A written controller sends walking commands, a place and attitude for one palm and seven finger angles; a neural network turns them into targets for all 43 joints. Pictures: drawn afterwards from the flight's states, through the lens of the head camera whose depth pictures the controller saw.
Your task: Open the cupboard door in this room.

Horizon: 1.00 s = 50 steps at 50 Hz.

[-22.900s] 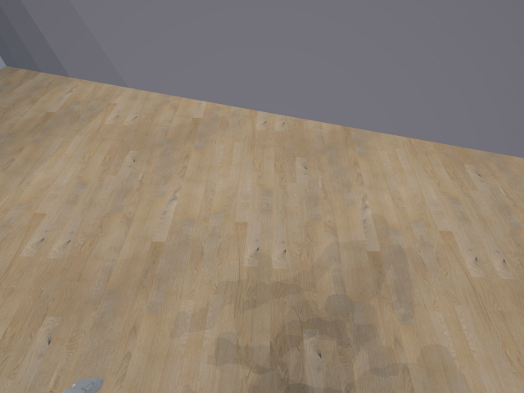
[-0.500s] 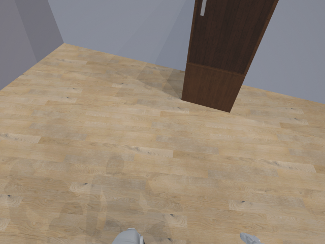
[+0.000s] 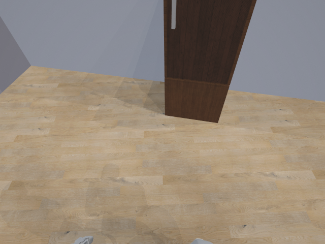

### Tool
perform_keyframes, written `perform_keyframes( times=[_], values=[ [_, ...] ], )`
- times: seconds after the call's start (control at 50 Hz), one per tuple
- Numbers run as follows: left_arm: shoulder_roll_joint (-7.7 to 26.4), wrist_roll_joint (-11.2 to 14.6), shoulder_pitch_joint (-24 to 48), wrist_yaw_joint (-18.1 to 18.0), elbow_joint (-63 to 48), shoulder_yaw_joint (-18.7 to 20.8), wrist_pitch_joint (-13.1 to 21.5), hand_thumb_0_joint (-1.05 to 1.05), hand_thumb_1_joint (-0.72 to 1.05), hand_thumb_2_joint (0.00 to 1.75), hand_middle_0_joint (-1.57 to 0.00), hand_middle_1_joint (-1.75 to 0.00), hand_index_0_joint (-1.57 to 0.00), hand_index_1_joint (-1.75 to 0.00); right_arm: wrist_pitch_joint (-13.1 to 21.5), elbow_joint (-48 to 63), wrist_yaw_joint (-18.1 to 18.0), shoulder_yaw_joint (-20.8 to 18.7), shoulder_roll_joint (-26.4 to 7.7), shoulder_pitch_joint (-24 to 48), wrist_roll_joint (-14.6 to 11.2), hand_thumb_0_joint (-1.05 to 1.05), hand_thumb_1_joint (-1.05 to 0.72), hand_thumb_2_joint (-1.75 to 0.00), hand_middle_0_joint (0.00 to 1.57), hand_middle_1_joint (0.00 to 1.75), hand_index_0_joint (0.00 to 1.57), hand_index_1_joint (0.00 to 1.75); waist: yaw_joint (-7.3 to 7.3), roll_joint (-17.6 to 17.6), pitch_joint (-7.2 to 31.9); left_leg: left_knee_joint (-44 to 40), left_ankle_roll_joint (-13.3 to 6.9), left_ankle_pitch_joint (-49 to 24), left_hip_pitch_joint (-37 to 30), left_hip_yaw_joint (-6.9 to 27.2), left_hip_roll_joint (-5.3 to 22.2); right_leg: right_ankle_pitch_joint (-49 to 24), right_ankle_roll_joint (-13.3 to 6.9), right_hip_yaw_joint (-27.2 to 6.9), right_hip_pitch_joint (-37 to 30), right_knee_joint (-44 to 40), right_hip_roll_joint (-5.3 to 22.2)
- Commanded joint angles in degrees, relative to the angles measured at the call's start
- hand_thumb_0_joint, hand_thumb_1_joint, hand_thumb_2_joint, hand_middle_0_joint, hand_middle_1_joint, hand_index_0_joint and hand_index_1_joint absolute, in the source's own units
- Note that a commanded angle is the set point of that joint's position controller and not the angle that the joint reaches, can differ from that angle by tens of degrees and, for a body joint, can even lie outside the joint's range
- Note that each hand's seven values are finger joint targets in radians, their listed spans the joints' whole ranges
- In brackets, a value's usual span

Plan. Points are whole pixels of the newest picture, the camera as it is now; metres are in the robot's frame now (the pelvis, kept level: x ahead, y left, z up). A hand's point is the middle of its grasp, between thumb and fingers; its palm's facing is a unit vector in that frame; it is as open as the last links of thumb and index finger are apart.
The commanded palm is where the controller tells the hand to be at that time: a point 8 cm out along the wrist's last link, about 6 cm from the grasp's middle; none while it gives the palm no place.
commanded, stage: stand and wait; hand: left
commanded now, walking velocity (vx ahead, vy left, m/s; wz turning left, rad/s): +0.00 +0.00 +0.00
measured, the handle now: (174, 10) +1.10 -0.05 +0.08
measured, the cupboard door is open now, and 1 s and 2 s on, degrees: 0 0 0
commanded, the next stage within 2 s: look at it before walking up in 0.86 s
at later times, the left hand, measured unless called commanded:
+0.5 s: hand out of the picture +0.07 +0.17 -0.16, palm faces +0.08 -0.98 -0.19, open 7.2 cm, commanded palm none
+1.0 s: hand out of the picture +0.05 +0.15 -0.16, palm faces +0.05 -0.99 -0.14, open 7.4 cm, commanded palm none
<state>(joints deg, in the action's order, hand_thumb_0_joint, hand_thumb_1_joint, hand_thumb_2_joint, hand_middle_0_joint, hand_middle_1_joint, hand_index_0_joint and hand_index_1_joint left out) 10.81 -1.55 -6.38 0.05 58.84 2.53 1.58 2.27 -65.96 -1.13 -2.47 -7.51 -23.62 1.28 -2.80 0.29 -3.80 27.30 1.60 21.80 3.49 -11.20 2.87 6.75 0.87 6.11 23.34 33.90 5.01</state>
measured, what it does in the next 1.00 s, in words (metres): steps on the spot: left foot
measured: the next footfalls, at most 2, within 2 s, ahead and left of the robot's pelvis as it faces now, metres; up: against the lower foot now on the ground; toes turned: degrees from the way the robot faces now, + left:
left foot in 0.34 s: +0.07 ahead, +0.12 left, +0.00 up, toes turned +8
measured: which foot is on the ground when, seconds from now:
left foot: down 0.00-0.02, up 0.04-0.32, down 0.34-1.00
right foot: down 0.00-1.00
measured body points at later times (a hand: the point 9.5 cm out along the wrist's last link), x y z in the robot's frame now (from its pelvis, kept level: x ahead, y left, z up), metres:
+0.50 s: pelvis +0.06 -0.01 +0.01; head +0.05 +0.00 +0.46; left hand +0.06 +0.22 -0.15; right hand +0.07 -0.23 -0.14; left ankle +0.03 +0.11 -0.73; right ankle +0.09 -0.10 -0.73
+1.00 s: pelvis +0.08 +0.01 +0.01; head +0.09 +0.01 +0.46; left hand +0.05 +0.20 -0.15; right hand +0.05 -0.19 -0.15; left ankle +0.03 +0.11 -0.73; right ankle +0.09 -0.10 -0.73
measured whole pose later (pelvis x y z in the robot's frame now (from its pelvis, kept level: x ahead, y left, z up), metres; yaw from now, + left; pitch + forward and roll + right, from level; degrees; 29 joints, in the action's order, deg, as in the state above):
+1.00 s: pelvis +0.08 +0.01 +0.01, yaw +0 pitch +0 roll +0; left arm 5.2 -0.7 -18.1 -2.1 67.1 -0.5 1.0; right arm 1.3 -67.1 -2.1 0.3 -4.9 -17.9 0.3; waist 0.2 -0.2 -1.2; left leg 21.5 -0.1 15.8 5.2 -7.1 1.8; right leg 11.3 -0.3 7.8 11.4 23.3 2.7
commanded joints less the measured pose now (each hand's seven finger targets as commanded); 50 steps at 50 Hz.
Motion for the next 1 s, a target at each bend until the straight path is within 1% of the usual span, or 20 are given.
perform_keyframes(
  times=[0.0, 0.02, 0.04, 0.06, 0.08, 0.1, 0.12, 0.22, 0.28, 0.3, 0.32, 0.34, 0.36, 0.38, 0.44, 0.52, 0.58, 0.76, 0.9, 0.98],
  values=[
    [10.6, 0.6, -18.9, -1.3, 4.2, 1.0, 2.3, 0.0, 0.9, 0.9, -0.2, -0.3, -0.2, -0.3, 0.2, 3.0, 0.1, -0.3, -2.6, -3.3, -1.2, 0.0, -0.9, -0.9, 0.2, 0.3, 0.2, 0.3, 6.32, 13.2, 10.5, 23.6, 0.4, 11.7, 19.3, 3.4, 0.4, -45.4, -8.1, -17.5, -30.2, -8.8, 19.6],
    [11.1, 1.3, -16.4, -1.4, 3.6, 1.1, 2.6, 0.0, 0.9, 0.9, -0.2, -0.3, -0.2, -0.3, -1.3, 3.2, -0.4, -0.2, -3.7, -3.5, -1.4, 0.0, -0.9, -0.9, 0.2, 0.3, 0.2, 0.3, 5.51, 16.4, 13.7, 27.5, 0.6, 16.2, 16.9, 9.0, 1.6, -42.1, -11.0, -19.3, -25.2, -12.6, 20.5],
    [9.2, 1.2, -11.1, -1.6, 2.7, 0.7, 2.2, 0.0, 0.9, 0.9, -0.2, -0.3, -0.2, -0.3, -1.8, 2.8, -0.5, -0.4, -3.9, -2.1, -1.3, 0.0, -0.9, -0.9, 0.2, 0.3, 0.2, 0.3, 4.4, 13.9, 10.2, 29.2, 0.8, 14.2, 17.2, 10.3, 2.4, -31.6, -11.7, -18.2, -20.6, -15.0, 19.0],
    [7.4, 1.1, -7.2, -1.8, 1.9, 0.3, 1.7, 0.0, 0.9, 0.9, -0.2, -0.3, -0.2, -0.3, -2.0, 2.0, -0.4, -0.2, -3.6, -1.2, -1.2, 0.0, -0.9, -0.9, 0.2, 0.3, 0.2, 0.3, 3.35, 8.9, 7.7, 28.5, 0.7, 11.0, 16.7, 10.6, 3.1, -24.2, -11.2, -15.0, -17.1, -15.6, 16.8],
    [6.3, 1.0, -4.6, -2.1, 1.3, 0.2, 1.4, 0.0, 0.9, 0.9, -0.2, -0.3, -0.2, -0.3, -2.1, 1.4, -0.3, 0.1, -2.5, -1.2, -1.1, 0.0, -0.9, -0.9, 0.2, 0.3, 0.2, 0.3, 2.5, 6.4, 6.4, 26.4, 0.7, 8.2, 15.7, 10.3, 3.6, -19.8, -10.1, -12.1, -14.3, -16.3, 15.1],
    [5.8, 0.9, -3.7, -2.0, 1.0, -0.1, 1.3, 0.0, 0.9, 0.9, -0.2, -0.3, -0.2, -0.3, -2.4, 1.2, -0.2, 0.4, -1.8, -1.2, -1.0, 0.0, -0.9, -0.9, 0.2, 0.3, 0.2, 0.3, 2.03, 5.2, 5.6, 24.2, 0.8, 6.3, 13.9, 9.5, 3.4, -16.0, -9.1, -9.8, -11.6, -17.3, 13.5],
    [5.3, 0.9, -3.0, -1.9, 1.2, -0.2, 1.2, 0.0, 0.9, 0.9, -0.2, -0.3, -0.2, -0.3, -2.6, 1.0, -0.2, 0.5, -1.3, -1.5, -0.8, 0.0, -0.9, -0.9, 0.2, 0.3, 0.2, 0.3, 1.77, 6.5, 5.5, 22.2, 0.9, 4.9, 13.1, 8.8, 3.2, -12.9, -8.7, -8.7, -10.5, -18.1, 12.3],
    [4.3, 0.8, -3.4, -2.0, 1.8, 0.1, 0.5, 0.0, 0.9, 0.9, -0.2, -0.3, -0.2, -0.3, -2.5, 1.9, -0.2, 0.8, -1.2, -0.1, -0.6, 0.0, -0.9, -0.9, 0.2, 0.3, 0.2, 0.3, 2.22, 6.6, 3.9, 10.6, 1.0, -0.3, 10.8, 7.5, 2.8, 0.0, -9.0, -8.1, -8.6, -20.0, 9.9],
    [3.5, 1.3, -3.2, -1.9, 2.5, -0.2, -0.1, 0.0, 0.9, 0.9, -0.2, -0.3, -0.2, -0.3, -2.1, 0.7, -0.2, 0.9, -2.0, -1.5, -0.6, 0.0, -0.9, -0.9, 0.2, 0.3, 0.2, 0.3, 1.08, 4.6, 3.1, -1.7, 0.6, -8.7, 2.9, 7.5, 3.2, 10.3, -6.0, -6.8, -3.9, -18.5, 7.6],
    [2.3, 1.5, -4.0, -1.8, 2.3, -0.5, -0.4, 0.0, 0.9, 0.9, -0.2, -0.3, -0.2, -0.3, -1.7, 0.5, -0.3, 1.0, -3.2, -1.4, -0.4, 0.0, -0.9, -0.9, 0.2, 0.3, 0.2, 0.3, 1.5, 0.0, 1.8, -5.3, -0.4, -10.1, 2.5, 10.5, 4.9, 12.0, -4.0, -5.9, -2.0, -16.8, 5.0],
    [1.4, 1.6, -5.1, -1.6, 2.1, -0.6, -0.6, 0.0, 0.9, 0.9, -0.2, -0.3, -0.2, -0.3, -1.5, 1.3, -0.4, 1.0, -4.5, 0.2, -0.3, 0.0, -0.9, -0.9, 0.2, 0.3, 0.2, 0.3, 2.54, -3.1, -0.2, -8.7, -1.6, -7.6, 7.4, 13.0, 7.8, 11.3, -2.2, -4.6, -4.4, -16.7, 2.7],
    [1.6, 1.3, -5.9, -1.5, 2.5, -0.5, -1.0, 0.0, 0.9, 0.9, -0.2, -0.3, -0.2, -0.3, -1.5, 1.8, -0.3, 1.0, -5.1, 3.1, -0.4, 0.0, -0.9, -0.9, 0.2, 0.3, 0.2, 0.3, 3.59, -6.7, -1.4, -11.7, -2.2, -3.2, 13.0, 14.6, 8.5, 9.9, -0.8, -3.1, -8.7, -16.0, 1.7],
    [1.8, 1.2, -7.0, -1.6, 2.9, -0.6, -1.1, 0.0, 0.9, 0.9, -0.2, -0.3, -0.2, -0.3, -1.3, 2.5, -0.3, 1.2, -5.1, 5.2, -0.4, 0.0, -0.9, -0.9, 0.2, 0.3, 0.2, 0.3, 4.34, -8.5, -2.1, -14.0, -2.4, -1.5, 16.1, 14.8, 8.1, 6.5, -0.4, -2.7, -12.9, -14.6, 1.4],
    [2.2, 1.2, -8.5, -1.5, 3.7, -0.9, -0.9, 0.0, 0.9, 0.9, -0.2, -0.3, -0.2, -0.3, -1.2, 2.9, -0.3, 1.2, -5.1, 6.1, -0.6, 0.0, -0.9, -0.9, 0.2, 0.3, 0.2, 0.3, 5.0, -8.6, -2.1, -14.1, -2.1, -2.8, 16.8, 14.0, 7.5, 3.8, -0.5, -2.8, -15.4, -14.3, 1.7],
    [2.6, 1.4, -10.8, -1.6, 5.1, -1.7, -0.2, 0.0, 0.9, 0.9, -0.2, -0.3, -0.2, -0.3, -0.9, 2.6, -0.5, 1.5, -4.7, 4.6, -0.7, 0.0, -0.9, -0.9, 0.2, 0.3, 0.2, 0.3, 3.93, -3.7, 0.7, -11.7, -1.4, -9.8, 10.1, 10.7, 5.6, -0.4, -1.2, -4.3, -15.4, -16.2, 3.3],
    [2.3, 1.4, -12.1, -1.8, 6.1, -2.2, 0.2, 0.0, 0.9, 0.9, -0.2, -0.3, -0.2, -0.3, -1.0, 1.9, -0.6, 1.7, -4.7, 3.3, -0.9, 0.0, -0.9, -0.9, 0.2, 0.3, 0.2, 0.3, 3.18, -0.8, -0.1, -11.5, -1.5, -12.0, 7.5, 10.2, 5.5, -1.0, -1.3, -4.4, -14.2, -16.8, 3.4],
    [1.7, 1.3, -13.4, -2.0, 6.8, -2.4, 0.1, 0.0, 0.9, 0.9, -0.2, -0.3, -0.2, -0.3, -1.2, 1.6, -0.7, 1.7, -4.7, 3.0, -1.0, 0.0, -0.9, -0.9, 0.2, 0.3, 0.2, 0.3, 2.98, -0.1, -1.2, -11.8, -1.8, -10.9, 7.1, 10.2, 5.5, 0.6, -1.2, -4.5, -12.9, -17.0, 3.3],
    [0.1, 1.2, -16.8, -2.4, 7.8, -2.6, 0.2, 0.0, 0.9, 0.9, -0.2, -0.3, -0.2, -0.3, -0.6, 0.5, -1.0, 1.9, -3.8, 1.7, -1.1, 0.0, -0.9, -0.9, 0.2, 0.3, 0.2, 0.3, 2.99, -0.5, 0.5, -11.1, -2.5, -14.5, 5.6, 9.7, 5.3, -2.9, -1.3, -4.3, -13.8, -15.1, 3.3],
    [-0.6, 1.1, -17.1, -2.7, 7.8, -2.5, 0.0, 0.0, 0.9, 0.9, -0.2, -0.3, -0.2, -0.3, -0.6, -0.2, -1.1, 1.9, -2.7, 0.8, -1.1, 0.0, -0.9, -0.9, 0.2, 0.3, 0.2, 0.3, 3.17, -0.2, -1.6, -11.0, -2.6, -13.8, 7.0, 9.7, 5.1, -2.1, -1.3, -4.1, -13.1, -14.2, 3.1],
    [-0.5, 1.1, -16.8, -2.8, 7.3, -2.3, 0.0, 0.0, 0.9, 0.9, -0.2, -0.3, -0.2, -0.3, -0.4, -0.4, -1.2, 1.7, -2.5, 0.0, -1.0, 0.0, -0.9, -0.9, 0.2, 0.3, 0.2, 0.3, 3.22, -0.1, -0.6, -10.3, -2.6, -15.6, 6.9, 9.7, 5.1, -3.7, -1.4, -3.8, -14.3, -13.4, 3.1]
  ],
)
